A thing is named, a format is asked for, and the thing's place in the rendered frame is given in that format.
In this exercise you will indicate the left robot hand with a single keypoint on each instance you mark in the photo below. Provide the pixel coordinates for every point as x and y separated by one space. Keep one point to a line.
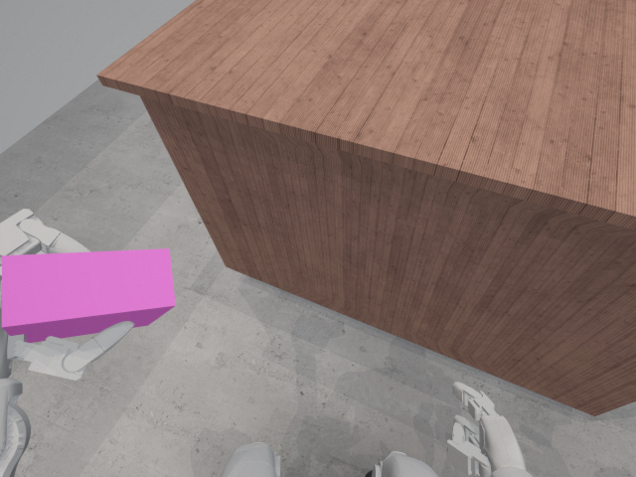
24 233

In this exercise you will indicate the table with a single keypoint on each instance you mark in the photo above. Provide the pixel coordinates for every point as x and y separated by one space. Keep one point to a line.
458 173

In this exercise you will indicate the robot left forearm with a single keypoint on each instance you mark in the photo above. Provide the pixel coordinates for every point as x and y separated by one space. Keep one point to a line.
15 427

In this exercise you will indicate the right robot hand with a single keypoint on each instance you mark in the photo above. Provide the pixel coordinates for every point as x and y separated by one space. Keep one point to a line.
484 449

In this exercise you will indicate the sponge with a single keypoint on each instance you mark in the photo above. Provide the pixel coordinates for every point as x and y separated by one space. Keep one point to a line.
78 293

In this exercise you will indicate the robot right thigh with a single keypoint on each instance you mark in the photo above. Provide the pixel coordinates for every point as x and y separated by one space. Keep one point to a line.
402 466

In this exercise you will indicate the right robot shin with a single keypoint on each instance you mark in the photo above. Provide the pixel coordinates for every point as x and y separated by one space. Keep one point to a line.
395 453

